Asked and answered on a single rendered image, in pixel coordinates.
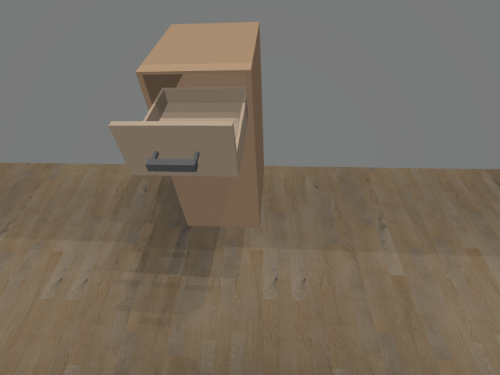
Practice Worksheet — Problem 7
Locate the handle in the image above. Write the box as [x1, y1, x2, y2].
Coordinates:
[145, 151, 199, 172]

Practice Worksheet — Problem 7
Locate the cabinet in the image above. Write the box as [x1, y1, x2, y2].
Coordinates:
[135, 22, 264, 228]

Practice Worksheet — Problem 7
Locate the drawer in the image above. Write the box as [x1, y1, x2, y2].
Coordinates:
[109, 87, 248, 177]

